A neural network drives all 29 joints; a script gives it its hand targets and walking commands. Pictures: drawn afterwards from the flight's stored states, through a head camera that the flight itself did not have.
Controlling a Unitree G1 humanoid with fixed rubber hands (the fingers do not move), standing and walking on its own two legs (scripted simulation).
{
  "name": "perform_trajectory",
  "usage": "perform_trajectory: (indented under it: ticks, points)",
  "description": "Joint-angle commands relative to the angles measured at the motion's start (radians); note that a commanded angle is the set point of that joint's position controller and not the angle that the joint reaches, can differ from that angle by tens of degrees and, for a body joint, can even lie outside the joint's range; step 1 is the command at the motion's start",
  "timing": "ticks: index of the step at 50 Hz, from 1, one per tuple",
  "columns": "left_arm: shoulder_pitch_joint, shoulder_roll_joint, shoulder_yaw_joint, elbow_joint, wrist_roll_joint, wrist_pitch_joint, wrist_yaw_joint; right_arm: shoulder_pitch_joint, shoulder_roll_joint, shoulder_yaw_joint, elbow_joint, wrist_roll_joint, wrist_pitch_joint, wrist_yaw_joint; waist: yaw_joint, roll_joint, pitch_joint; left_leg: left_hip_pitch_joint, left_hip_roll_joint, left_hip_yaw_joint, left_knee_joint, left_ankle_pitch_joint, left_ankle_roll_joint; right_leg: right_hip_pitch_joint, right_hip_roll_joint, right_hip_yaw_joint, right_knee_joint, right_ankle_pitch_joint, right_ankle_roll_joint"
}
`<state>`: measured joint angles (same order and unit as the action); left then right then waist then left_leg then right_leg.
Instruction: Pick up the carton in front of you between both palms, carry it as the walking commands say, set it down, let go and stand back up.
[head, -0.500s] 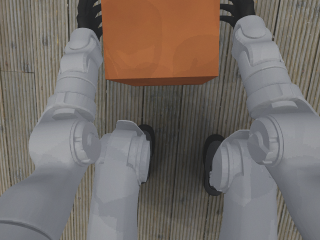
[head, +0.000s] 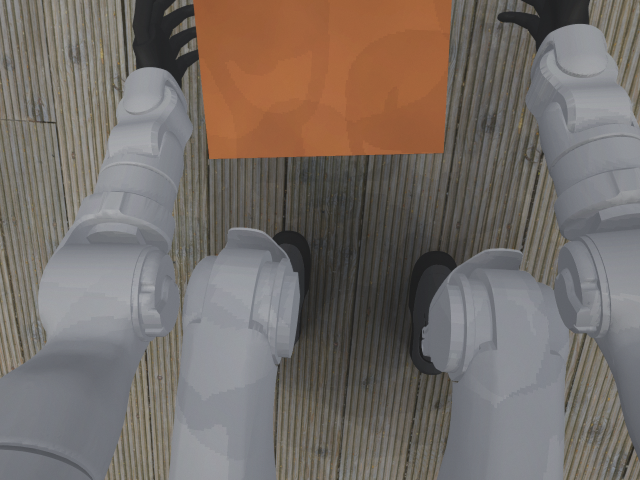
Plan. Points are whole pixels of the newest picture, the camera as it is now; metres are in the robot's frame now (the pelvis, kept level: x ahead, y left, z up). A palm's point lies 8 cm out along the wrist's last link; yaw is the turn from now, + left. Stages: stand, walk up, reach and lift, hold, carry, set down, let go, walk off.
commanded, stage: set down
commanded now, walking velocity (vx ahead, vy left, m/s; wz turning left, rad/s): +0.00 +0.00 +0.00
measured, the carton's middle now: (330, 61) +0.50 +0.06 -0.24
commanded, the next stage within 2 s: let go in 1.06 s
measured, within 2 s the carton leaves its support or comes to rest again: neither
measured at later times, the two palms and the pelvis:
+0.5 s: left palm out of the picture +0.49 +0.24 -0.02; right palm out of the picture +0.54 -0.15 -0.02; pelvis +0.01 +0.01 +0.09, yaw +0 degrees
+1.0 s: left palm out of the picture +0.49 +0.24 +0.13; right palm out of the picture +0.54 -0.15 +0.12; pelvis +0.04 +0.00 +0.22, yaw +0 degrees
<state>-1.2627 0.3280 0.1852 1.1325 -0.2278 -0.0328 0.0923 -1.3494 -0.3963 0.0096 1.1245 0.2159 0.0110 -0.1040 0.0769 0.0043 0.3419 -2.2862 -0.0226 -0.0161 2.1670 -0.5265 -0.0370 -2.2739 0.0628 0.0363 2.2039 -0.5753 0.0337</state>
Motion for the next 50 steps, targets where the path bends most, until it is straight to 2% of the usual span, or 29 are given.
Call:
perform_trajectory:
  ticks: [1, 4, 8, 10, 14, 18, 23, 31, 35, 43, 50]
  points:
    - [-0.194, 0.172, -0.006, -0.197, -0.034, -0.022, 0.011, -0.29, -0.052, 0.036, -0.215, 0.06, -0.014, -0.003, 0.084, -0.099, -1.336, 0.618, 0.012, 0.078, -0.144, 0.392, -0.01, 0.65, -0.017, -0.045, -0.163, 0.325, 0.004]
    - [-0.123, 0.172, 0.0, -0.264, -0.033, -0.001, 0.021, -0.218, -0.06, 0.012, -0.246, 0.035, 0.009, -0.015, 0.073, -0.097, -1.472, 0.695, 0.005, 0.091, -0.166, 0.395, -0.013, 0.734, -0.006, -0.06, -0.181, 0.322, 0.002]
    - [-0.054, 0.124, 0.013, -0.37, -0.011, 0.045, 0.033, -0.135, -0.058, -0.07, -0.309, -0.04, 0.05, -0.026, 0.037, -0.068, -1.514, 0.757, -0.016, 0.105, -0.242, 0.341, -0.014, 0.738, 0.012, -0.09, -0.251, 0.257, -0.01]
    - [-0.032, 0.094, 0.022, -0.399, 0.007, 0.07, 0.032, -0.106, -0.052, -0.11, -0.329, -0.073, 0.068, -0.024, 0.024, -0.049, -1.47, 0.76, -0.025, 0.106, -0.285, 0.315, -0.014, 0.695, 0.019, -0.102, -0.292, 0.222, -0.016]
    - [-0.007, 0.032, 0.044, -0.371, 0.054, 0.09, 0.021, -0.056, -0.02, -0.162, -0.279, -0.122, 0.08, -0.003, 0.015, -0.032, -1.268, 0.681, -0.031, 0.094, -0.367, 0.252, -0.018, 0.571, 0.019, -0.103, -0.372, 0.149, -0.022]
    - [0.014, 0.004, 0.061, -0.348, 0.087, 0.086, 0.014, -0.037, -0.005, -0.181, -0.243, -0.141, 0.069, 0.017, 0.022, -0.03, -1.232, 0.678, -0.034, 0.09, -0.427, 0.261, -0.021, 0.549, 0.019, -0.096, -0.428, 0.155, -0.021]
    - [0.043, 0.008, 0.087, -0.369, 0.109, 0.088, 0.011, -0.03, -0.001, -0.177, -0.251, -0.145, 0.066, 0.029, 0.04, -0.055, -1.297, 0.736, -0.037, 0.093, -0.499, 0.281, -0.023, 0.614, 0.022, -0.099, -0.502, 0.169, -0.015]
    - [0.092, 0.039, 0.097, -0.503, 0.101, 0.124, -0.009, 0.001, -0.012, -0.176, -0.399, -0.155, 0.106, 0.03, 0.039, -0.088, -1.505, 0.879, -0.048, 0.111, -0.621, 0.365, -0.023, 0.846, 0.034, -0.109, -0.632, 0.275, -0.008]
    - [0.122, 0.034, 0.099, -0.542, 0.101, 0.145, -0.029, 0.033, -0.002, -0.183, -0.446, -0.165, 0.131, 0.039, 0.034, -0.086, -1.52, 0.93, -0.053, 0.116, -0.685, 0.396, -0.023, 0.918, 0.037, -0.107, -0.701, 0.31, -0.002]
    - [0.195, -0.002, 0.13, -0.493, 0.145, 0.14, -0.061, 0.117, 0.045, -0.21, -0.394, -0.203, 0.13, 0.065, 0.034, -0.076, -1.389, 0.98, -0.052, 0.108, -0.837, 0.417, -0.018, 0.986, 0.029, -0.083, -0.864, 0.336, 0.005]
    - [0.233, -0.011, 0.162, -0.486, 0.185, 0.115, -0.081, 0.147, 0.063, -0.229, -0.39, -0.233, 0.109, 0.076, 0.037, -0.086, -1.375, 1.081, -0.048, 0.096, -0.97, 0.468, -0.011, 1.113, 0.019, -0.063, -0.998, 0.407, 0.006]
